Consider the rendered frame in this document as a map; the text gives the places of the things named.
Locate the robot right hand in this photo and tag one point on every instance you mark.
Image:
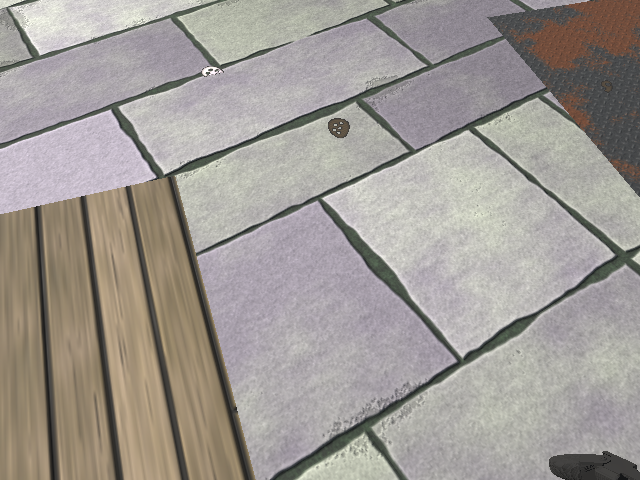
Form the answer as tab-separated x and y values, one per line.
593	467

